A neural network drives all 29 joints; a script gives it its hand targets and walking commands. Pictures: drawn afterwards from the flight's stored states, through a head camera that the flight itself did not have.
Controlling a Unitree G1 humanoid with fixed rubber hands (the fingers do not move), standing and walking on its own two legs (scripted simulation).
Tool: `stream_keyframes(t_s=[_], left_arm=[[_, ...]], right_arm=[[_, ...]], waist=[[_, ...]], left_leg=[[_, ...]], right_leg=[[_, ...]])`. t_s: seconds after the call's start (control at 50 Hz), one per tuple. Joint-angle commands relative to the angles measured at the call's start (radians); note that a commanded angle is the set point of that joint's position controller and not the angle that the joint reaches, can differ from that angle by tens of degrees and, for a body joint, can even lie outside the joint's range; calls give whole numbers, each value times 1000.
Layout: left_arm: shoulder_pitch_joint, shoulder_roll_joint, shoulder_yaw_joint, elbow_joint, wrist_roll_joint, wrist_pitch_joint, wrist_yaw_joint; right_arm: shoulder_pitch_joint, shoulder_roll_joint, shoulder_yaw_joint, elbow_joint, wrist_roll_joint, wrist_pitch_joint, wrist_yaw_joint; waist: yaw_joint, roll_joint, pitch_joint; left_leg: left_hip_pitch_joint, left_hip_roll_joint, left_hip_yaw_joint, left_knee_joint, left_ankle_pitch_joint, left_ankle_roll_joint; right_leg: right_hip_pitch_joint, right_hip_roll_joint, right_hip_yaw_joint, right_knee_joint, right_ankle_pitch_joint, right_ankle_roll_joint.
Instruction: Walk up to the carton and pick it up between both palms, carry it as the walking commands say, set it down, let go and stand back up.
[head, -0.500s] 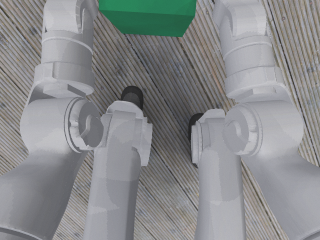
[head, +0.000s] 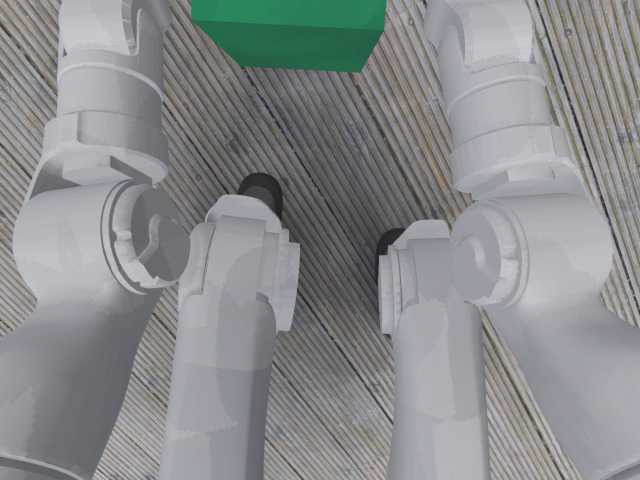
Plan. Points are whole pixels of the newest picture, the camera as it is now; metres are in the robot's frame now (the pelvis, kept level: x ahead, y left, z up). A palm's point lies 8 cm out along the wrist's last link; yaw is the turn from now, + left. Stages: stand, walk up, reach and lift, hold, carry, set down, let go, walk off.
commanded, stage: set down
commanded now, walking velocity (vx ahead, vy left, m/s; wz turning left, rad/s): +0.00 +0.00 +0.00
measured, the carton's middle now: out of the picture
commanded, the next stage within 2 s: none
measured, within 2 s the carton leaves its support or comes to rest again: rests again in 0.36 s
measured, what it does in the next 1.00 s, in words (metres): stands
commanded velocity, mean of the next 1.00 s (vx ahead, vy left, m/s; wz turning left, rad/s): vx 0.00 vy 0.00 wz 0.00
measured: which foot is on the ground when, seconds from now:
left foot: down 0.00-1.00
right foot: down 0.00-1.00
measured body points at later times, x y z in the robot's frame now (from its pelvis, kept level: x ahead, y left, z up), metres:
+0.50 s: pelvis +0.00 +0.00 +0.00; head +0.40 +0.03 +0.19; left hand +0.52 +0.23 -0.23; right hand +0.56 -0.03 -0.23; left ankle +0.14 +0.14 -0.37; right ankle +0.08 -0.12 -0.37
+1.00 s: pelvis +0.00 +0.00 +0.00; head +0.40 +0.03 +0.19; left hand +0.52 +0.23 -0.23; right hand +0.56 -0.03 -0.23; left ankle +0.14 +0.14 -0.37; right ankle +0.08 -0.12 -0.37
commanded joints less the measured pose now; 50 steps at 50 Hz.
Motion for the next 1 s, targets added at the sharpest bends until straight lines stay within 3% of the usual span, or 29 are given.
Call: stream_keyframes(t_s=[0.0, 0.02, 0.04, 0.1, 0.14, 0.2, 0.22, 0.24, 0.26, 0.28, 0.4, 0.46, 0.48, 0.5, 0.52, 0.6, 0.64, 0.68, 0.74, 0.76, 0.8, 0.82, 0.86, 0.88, 0.94, 0.98], left_arm=[[-469, -571, -181, -2, -1, -19, -173], [-468, -573, -189, 2, -8, -18, -173], [-451, -561, -171, 7, 6, -17, -170], [-423, -572, -170, 26, 11, -18, -170], [-438, -531, -154, 25, 16, -23, -167], [-445, -554, -157, 30, -4, -23, -174], [-426, -540, -150, 30, -4, -23, -172], [-443, -529, -152, 32, 2, -26, -174], [-435, -501, -139, 41, 9, -29, -169], [-441, -533, -147, 23, -9, -33, -167], [-428, -514, -142, 41, -21, -46, -162], [-442, -505, -141, 41, -36, -54, -163], [-448, -489, -142, 32, -35, -61, -162], [-439, -509, -147, 32, -33, -62, -159], [-421, -503, -140, 50, -28, -63, -161], [-409, -469, -120, 92, -8, -57, -163], [-418, -461, -121, 77, -26, -63, -162], [-406, -477, -110, 91, -2, -60, -160], [-410, -475, -115, 96, -26, -62, -164], [-391, -486, -107, 115, -6, -58, -165], [-388, -452, -92, 105, 4, -63, -162], [-393, -463, -85, 110, 3, -62, -163], [-401, -432, -77, 110, 12, -68, -159], [-390, -449, -80, 100, 16, -66, -160], [-392, -441, -82, 126, 6, -67, -161], [-381, -423, -64, 110, 22, -71, -160]], right_arm=[[-572, 635, 307, 64, 140, -31, 237], [-580, 621, 295, 43, 144, -37, 235], [-598, 609, 307, 27, 150, -36, 235], [-552, 603, 286, 70, 133, -38, 237], [-569, 587, 293, 59, 138, -39, 241], [-555, 585, 283, 60, 114, -41, 235], [-576, 561, 288, 32, 128, -47, 233], [-578, 560, 278, 36, 124, -46, 234], [-578, 566, 302, 37, 136, -45, 231], [-567, 559, 293, 47, 131, -50, 229], [-577, 548, 318, 27, 142, -60, 222], [-574, 544, 317, 42, 139, -62, 220], [-587, 546, 333, 27, 154, -68, 218], [-594, 546, 326, 34, 153, -70, 217], [-584, 552, 342, 38, 149, -70, 215], [-582, 537, 324, 40, 144, -66, 220], [-557, 526, 314, 62, 129, -67, 221], [-550, 528, 298, 77, 127, -67, 223], [-561, 506, 298, 67, 121, -68, 225], [-553, 499, 291, 58, 122, -73, 227], [-543, 493, 281, 72, 115, -73, 227], [-530, 484, 282, 66, 103, -70, 224], [-525, 510, 284, 88, 112, -69, 231], [-536, 481, 271, 62, 111, -74, 231], [-534, 451, 258, 73, 107, -80, 226], [-521, 442, 262, 64, 96, -80, 224]], waist=[[158, -145, -884], [140, -108, -886], [166, -122, -879], [152, -113, -844], [171, -114, -837], [131, -130, -824], [156, -117, -809], [136, -135, -820], [170, -132, -824], [156, -121, -831], [169, -132, -827], [154, -127, -815], [166, -145, -834], [174, -118, -839], [169, -153, -819], [179, -140, -775], [156, -148, -766], [172, -122, -737], [133, -140, -742], [159, -108, -737], [162, -122, -730], [147, -160, -725], [171, -144, -719], [149, -141, -732], [139, -112, -723], [148, -131, -714]], left_leg=[[592, -64, 110, -13, 244, 87], [608, -57, 107, 5, 250, 90], [601, -60, 114, -8, 241, 91], [607, -60, 106, -7, 235, 89], [599, -55, 114, -2, 236, 88], [555, -57, 100, 1, 210, 88], [550, -59, 107, -4, 217, 88], [560, -60, 98, -6, 212, 91], [551, -56, 104, 3, 213, 93], [564, -60, 106, 1, 233, 86], [570, -58, 105, 12, 257, 87], [549, -53, 104, 24, 265, 87], [559, -53, 100, 20, 262, 89], [590, -54, 105, 23, 310, 85], [549, -52, 101, 26, 287, 88], [538, -54, 98, 12, 240, 96], [526, -53, 95, 17, 234, 91], [517, -49, 94, 20, 229, 92], [515, -52, 87, 21, 219, 94], [527, -53, 94, 13, 236, 91], [514, -54, 95, 12, 232, 89], [520, -53, 90, 21, 241, 90], [505, -50, 86, 21, 226, 99], [531, -49, 81, 19, 238, 97], [521, -50, 78, 19, 221, 92], [510, -49, 84, 20, 232, 87]], right_leg=[[49, -36, -98, -212, 144, -35], [29, -36, -88, -210, 144, -41], [53, -37, -90, -213, 138, -35], [27, -38, -94, -208, 125, -35], [30, -42, -84, -214, 126, -32], [50, -47, -83, -209, 132, -35], [49, -48, -77, -208, 134, -35], [44, -46, -93, -206, 136, -28], [51, -49, -82, -200, 137, -27], [51, -46, -81, -201, 150, -31], [85, -53, -68, -199, 177, -27], [87, -52, -64, -193, 201, -26], [107, -54, -74, -177, 211, -18], [82, -50, -63, -187, 225, -23], [96, -54, -63, -188, 228, -17], [76, -53, -67, -191, 186, -17], [69, -58, -70, -182, 186, -17], [45, -58, -51, -186, 173, -25], [58, -61, -61, -185, 172, -24], [49, -58, -54, -184, 175, -26], [50, -58, -55, -188, 176, -21], [35, -60, -58, -192, 165, -19], [23, -61, -48, -187, 163, -25], [24, -58, -57, -183, 165, -21], [12, -58, -55, -186, 152, -26], [40, -61, -49, -184, 166, -19]])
